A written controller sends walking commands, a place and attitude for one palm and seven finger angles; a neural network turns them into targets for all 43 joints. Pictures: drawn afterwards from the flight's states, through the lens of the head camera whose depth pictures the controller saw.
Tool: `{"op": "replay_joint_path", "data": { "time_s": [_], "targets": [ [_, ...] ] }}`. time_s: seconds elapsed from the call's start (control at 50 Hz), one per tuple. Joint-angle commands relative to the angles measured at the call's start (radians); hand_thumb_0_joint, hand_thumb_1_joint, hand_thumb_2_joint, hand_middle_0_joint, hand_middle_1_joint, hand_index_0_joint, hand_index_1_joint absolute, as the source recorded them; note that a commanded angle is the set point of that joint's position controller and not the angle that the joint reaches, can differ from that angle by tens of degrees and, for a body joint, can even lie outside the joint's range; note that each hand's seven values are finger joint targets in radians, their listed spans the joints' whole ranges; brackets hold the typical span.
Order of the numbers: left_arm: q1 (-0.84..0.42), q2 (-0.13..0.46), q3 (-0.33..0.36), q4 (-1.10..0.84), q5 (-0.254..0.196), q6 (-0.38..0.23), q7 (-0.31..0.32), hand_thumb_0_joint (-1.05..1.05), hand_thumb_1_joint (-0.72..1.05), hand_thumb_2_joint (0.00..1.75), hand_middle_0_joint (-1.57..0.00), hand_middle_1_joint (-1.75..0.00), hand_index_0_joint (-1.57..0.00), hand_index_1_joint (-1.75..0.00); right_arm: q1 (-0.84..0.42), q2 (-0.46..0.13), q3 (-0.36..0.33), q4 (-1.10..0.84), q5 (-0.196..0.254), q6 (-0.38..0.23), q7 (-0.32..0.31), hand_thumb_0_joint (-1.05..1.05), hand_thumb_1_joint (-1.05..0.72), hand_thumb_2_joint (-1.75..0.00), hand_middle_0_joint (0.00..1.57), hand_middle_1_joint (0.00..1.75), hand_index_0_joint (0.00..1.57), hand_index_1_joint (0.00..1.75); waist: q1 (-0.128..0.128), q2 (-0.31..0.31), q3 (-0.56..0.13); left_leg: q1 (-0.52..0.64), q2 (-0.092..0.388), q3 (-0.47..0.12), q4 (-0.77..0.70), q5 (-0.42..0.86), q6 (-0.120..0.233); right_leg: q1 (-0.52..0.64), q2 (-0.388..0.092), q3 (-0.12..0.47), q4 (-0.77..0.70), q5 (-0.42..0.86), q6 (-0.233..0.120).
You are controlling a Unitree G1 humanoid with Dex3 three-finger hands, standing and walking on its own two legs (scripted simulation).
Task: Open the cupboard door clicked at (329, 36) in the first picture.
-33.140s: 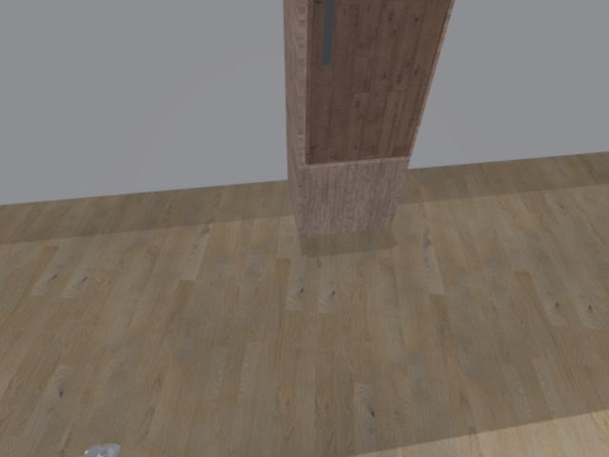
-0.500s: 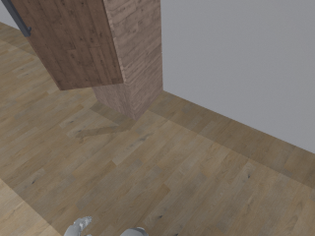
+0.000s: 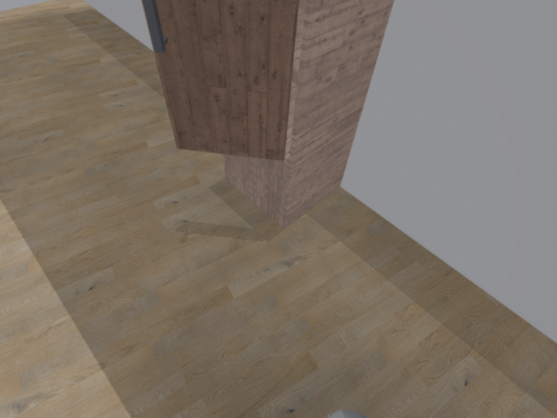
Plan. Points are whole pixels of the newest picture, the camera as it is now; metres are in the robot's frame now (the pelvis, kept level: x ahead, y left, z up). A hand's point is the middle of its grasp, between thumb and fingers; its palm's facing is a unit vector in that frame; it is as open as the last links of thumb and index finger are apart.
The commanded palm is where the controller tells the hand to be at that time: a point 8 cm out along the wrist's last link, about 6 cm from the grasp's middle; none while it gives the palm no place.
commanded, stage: take the last steps up to it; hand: left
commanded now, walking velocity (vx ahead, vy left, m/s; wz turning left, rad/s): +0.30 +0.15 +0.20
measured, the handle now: (155, 13) +0.94 +0.39 +0.11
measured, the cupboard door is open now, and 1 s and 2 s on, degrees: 40 40 40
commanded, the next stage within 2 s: come to a stop and stand still in 0.94 s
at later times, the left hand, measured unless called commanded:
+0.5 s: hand (168, 415) +0.14 +0.18 -0.16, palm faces +0.19 -0.96 -0.23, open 7.2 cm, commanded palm none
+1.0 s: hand (140, 284) +0.36 +0.31 -0.16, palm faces +0.15 -0.97 -0.21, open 7.3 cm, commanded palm none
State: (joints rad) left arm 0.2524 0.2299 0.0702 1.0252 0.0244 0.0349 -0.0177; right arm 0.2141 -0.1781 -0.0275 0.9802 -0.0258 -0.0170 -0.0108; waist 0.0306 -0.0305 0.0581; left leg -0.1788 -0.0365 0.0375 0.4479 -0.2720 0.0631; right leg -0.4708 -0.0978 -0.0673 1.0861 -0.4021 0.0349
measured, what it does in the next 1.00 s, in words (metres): walks ahead: right foot, then left foot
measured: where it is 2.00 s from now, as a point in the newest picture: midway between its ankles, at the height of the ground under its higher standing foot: (239, 370)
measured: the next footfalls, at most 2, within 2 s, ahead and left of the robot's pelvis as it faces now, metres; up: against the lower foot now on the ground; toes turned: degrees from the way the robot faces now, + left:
right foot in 0.26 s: +0.16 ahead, -0.12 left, +0.00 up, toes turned -5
left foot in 0.70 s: +0.31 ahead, +0.20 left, +0.00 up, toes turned +15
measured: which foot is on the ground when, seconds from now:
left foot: down 0.00-0.26, up 0.28-0.68, down 0.70-1.00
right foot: up 0.00-0.24, down 0.26-0.70, up 0.72-1.00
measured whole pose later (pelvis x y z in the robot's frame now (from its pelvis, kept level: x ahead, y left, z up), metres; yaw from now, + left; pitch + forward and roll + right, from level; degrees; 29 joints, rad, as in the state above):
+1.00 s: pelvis +0.31 +0.11 +0.00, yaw +5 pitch +0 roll +2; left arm 0.18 0.17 0.06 1.02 0.02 -0.01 0.00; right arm 0.27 -0.18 -0.04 1.04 -0.03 -0.05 -0.02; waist 0.01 -0.02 0.05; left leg -0.13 -0.03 0.19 0.37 -0.25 0.06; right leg -0.49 -0.09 -0.11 0.83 -0.31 -0.01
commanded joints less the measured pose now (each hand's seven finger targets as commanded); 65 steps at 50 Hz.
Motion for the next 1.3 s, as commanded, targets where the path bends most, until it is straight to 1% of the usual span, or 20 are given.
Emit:
{"op": "replay_joint_path", "data": {
  "time_s": [0.0,0.1,0.18,0.2,0.24,0.26,0.3,0.36,0.58,0.64,0.66,0.68,0.7,0.76,0.84,1.04,1.08,1.1,1.18,1.28],
  "targets": [
    [-0.085,0.04,0.007,-0.106,0.002,-0.04,-0.003,0.0,0.9,0.9,-0.2,-0.3,-0.2,-0.3,0.111,-0.164,-0.039,-0.01,0.006,-0.025,-0.008,0.0,-0.9,-0.9,0.2,0.3,0.2,0.3,-0.045,0.148,-0.004,0.082,0.245,-0.23,-0.248,0.12,0.145,-0.121,-0.019,0.005,-0.098,0.069,0.012],
    [-0.164,0.019,0.0,-0.136,0.001,-0.051,-0.005,0.0,0.9,0.9,-0.2,-0.3,-0.2,-0.3,0.163,-0.16,-0.04,0.024,0.001,-0.024,-0.003,0.0,-0.9,-0.9,0.2,0.3,0.2,0.3,-0.061,0.139,0.016,0.059,0.242,-0.228,-0.236,0.12,0.153,-0.022,0.01,-0.026,-0.324,0.078,0.008],
    [-0.049,0.029,0.012,-0.097,0.002,-0.067,0.0,0.0,0.9,0.9,-0.2,-0.3,-0.2,-0.3,0.139,-0.148,-0.037,0.041,0.003,-0.021,-0.005,0.0,-0.9,-0.9,0.2,0.3,0.2,0.3,0.007,0.102,0.0,-0.061,0.19,-0.188,-0.09,0.151,0.103,0.277,0.055,-0.059,-0.537,0.153,-0.011],
    [0.055,0.066,0.027,-0.068,0.004,-0.077,0.004,0.0,0.9,0.9,-0.2,-0.3,-0.2,-0.3,0.129,-0.133,-0.035,0.037,0.011,-0.026,-0.003,0.0,-0.9,-0.9,0.2,0.3,0.2,0.3,0.056,0.034,-0.031,-0.176,0.131,-0.137,0.047,0.109,0.061,0.481,0.015,-0.008,-0.625,0.171,-0.028],
    [0.246,0.224,0.06,-0.026,0.001,-0.083,0.021,0.0,0.9,0.9,-0.2,-0.3,-0.2,-0.3,0.146,-0.093,-0.035,-0.008,0.015,-0.028,0.007,0.0,-0.9,-0.9,0.2,0.3,0.2,0.3,0.1,-0.288,-0.124,-0.487,-0.018,-0.018,0.583,-0.338,-0.032,0.723,-0.459,0.57,-0.864,0.032,-0.203],
    [0.198,0.195,0.06,-0.036,-0.006,-0.083,0.03,0.0,0.9,0.9,-0.2,-0.3,-0.2,-0.3,0.108,-0.126,-0.046,0.001,0.003,-0.016,0.008,0.0,-0.9,-0.9,0.2,0.3,0.2,0.3,0.087,-0.214,-0.058,-0.506,0.053,-0.09,0.729,-0.283,-0.041,0.556,-0.465,0.605,-0.915,-0.157,-0.234],
    [0.066,0.089,0.028,-0.055,-0.006,-0.088,0.035,0.0,0.9,0.9,-0.2,-0.3,-0.2,-0.3,0.038,-0.087,-0.047,0.008,-0.003,0.001,0.022,0.0,-0.9,-0.9,0.2,0.3,0.2,0.3,0.023,-0.114,0.075,-0.497,0.119,-0.108,0.77,-0.075,-0.06,0.309,-0.361,0.393,-0.951,-0.162,-0.171],
    [0.048,0.037,0.013,-0.045,-0.004,-0.108,0.033,0.0,0.9,0.9,-0.2,-0.3,-0.2,-0.3,0.112,-0.032,-0.043,0.05,-0.006,0.025,0.036,0.0,-0.9,-0.9,0.2,0.3,0.2,0.3,-0.025,-0.119,0.025,-0.413,0.137,-0.047,0.687,0.051,-0.095,0.251,-0.257,0.125,-0.953,0.066,-0.113],
    [0.13,0.113,0.021,0.042,0.01,-0.113,0.028,0.0,0.9,0.9,-0.2,-0.3,-0.2,-0.3,-0.077,-0.027,-0.033,-0.043,0.006,-0.006,0.066,0.0,-0.9,-0.9,0.2,0.3,0.2,0.3,0.012,-0.163,0.028,-0.282,0.097,0.075,0.171,0.052,-0.09,0.366,-0.258,-0.012,-0.861,0.317,-0.118],
    [0.115,0.11,0.024,0.049,0.006,-0.1,0.028,0.0,0.9,0.9,-0.2,-0.3,-0.2,-0.3,0.069,-0.084,-0.042,-0.001,0.001,-0.021,0.052,0.0,-0.9,-0.9,0.2,0.3,0.2,0.3,-0.071,-0.085,-0.024,0.036,0.043,0.129,0.017,0.058,-0.066,0.252,-0.2,-0.072,-0.651,0.361,-0.082],
    [0.132,0.065,0.015,0.036,0.003,-0.094,0.024,0.0,0.9,0.9,-0.2,-0.3,-0.2,-0.3,0.214,-0.169,-0.061,0.037,-0.008,-0.028,0.037,0.0,-0.9,-0.9,0.2,0.3,0.2,0.3,-0.128,0.101,-0.117,0.246,0.142,0.031,-0.001,0.056,-0.032,0.144,-0.129,-0.137,-0.4,0.275,-0.054],
    [0.147,0.0,0.004,0.005,-0.008,-0.091,0.017,0.0,0.9,0.9,-0.2,-0.3,-0.2,-0.3,0.329,-0.276,-0.09,0.058,-0.016,-0.03,0.019,0.0,-0.9,-0.9,0.2,0.3,0.2,0.3,-0.158,0.368,-0.198,0.387,0.371,-0.323,-0.088,0.083,0.068,-0.082,0.018,-0.165,-0.093,-0.179,-0.018],
    [0.076,-0.002,-0.002,-0.033,-0.003,-0.093,0.023,0.0,0.9,0.9,-0.2,-0.3,-0.2,-0.3,0.346,-0.284,-0.086,0.067,-0.011,-0.021,0.006,0.0,-0.9,-0.9,0.2,0.3,0.2,0.3,-0.164,0.302,-0.197,0.354,0.435,-0.375,-0.15,0.076,0.137,-0.165,0.024,-0.049,0.106,-0.229,-0.054],
    [0.016,-0.007,-0.001,-0.014,0.001,-0.082,0.017,0.0,0.9,0.9,-0.2,-0.3,-0.2,-0.3,0.137,-0.149,-0.047,0.009,-0.004,-0.035,-0.009,0.0,-0.9,-0.9,0.2,0.3,0.2,0.3,-0.08,0.192,-0.058,0.08,0.378,-0.239,-0.215,0.029,0.117,-0.19,-0.06,0.043,0.216,0.002,-0.062],
    [0.071,-0.046,-0.01,0.003,0.002,-0.062,0.013,0.0,0.9,0.9,-0.2,-0.3,-0.2,-0.3,0.122,-0.104,-0.028,0.026,-0.002,-0.058,-0.013,0.0,-0.9,-0.9,0.2,0.3,0.2,0.3,-0.022,0.114,-0.058,0.061,0.323,-0.079,-0.232,0.338,0.121,-0.093,-0.049,0.016,0.004,0.06,-0.039],
    [0.07,0.004,-0.001,-0.029,0.006,-0.064,0.021,0.0,0.9,0.9,-0.2,-0.3,-0.2,-0.3,0.104,-0.095,-0.019,0.059,0.001,-0.028,-0.007,0.0,-0.9,-0.9,0.2,0.3,0.2,0.3,0.044,0.012,0.002,-0.097,0.232,0.025,-0.027,0.27,0.046,0.34,0.03,-0.025,-0.562,0.263,-0.059],
    [0.181,0.128,0.009,0.007,-0.001,-0.083,0.039,0.0,0.9,0.9,-0.2,-0.3,-0.2,-0.3,0.15,-0.058,-0.01,0.049,0.018,-0.023,-0.006,0.0,-0.9,-0.9,0.2,0.3,0.2,0.3,0.043,-0.228,-0.076,-0.274,0.031,0.11,0.329,-0.169,-0.08,0.528,-0.304,0.368,-0.722,0.776,-0.223],
    [0.16,0.132,0.0,0.002,-0.013,-0.088,0.047,0.0,0.9,0.9,-0.2,-0.3,-0.2,-0.3,0.136,-0.067,-0.01,0.051,0.024,-0.003,-0.014,0.0,-0.9,-0.9,0.2,0.3,0.2,0.3,0.036,-0.189,-0.117,-0.205,0.052,0.019,0.443,-0.368,-0.093,0.439,-0.371,0.399,-0.758,0.916,-0.304],
    [-0.02,0.095,-0.007,-0.045,-0.008,-0.065,0.066,0.0,0.9,0.9,-0.2,-0.3,-0.2,-0.3,0.121,-0.021,-0.01,0.089,0.032,0.045,-0.019,0.0,-0.9,-0.9,0.2,0.3,0.2,0.3,-0.024,-0.064,-0.128,-0.184,0.071,-0.029,0.47,-0.276,-0.105,0.366,-0.245,0.179,-0.704,1.023,-0.254],
    [-0.045,0.111,0.014,-0.048,-0.004,-0.044,0.064,0.0,0.9,0.9,-0.2,-0.3,-0.2,-0.3,0.098,-0.024,-0.025,0.075,0.025,0.064,-0.013,0.0,-0.9,-0.9,0.2,0.3,0.2,0.3,-0.02,-0.101,-0.123,-0.197,0.047,0.006,0.422,-0.199,-0.124,0.362,-0.204,0.107,-0.703,0.927,-0.224]
  ]
}}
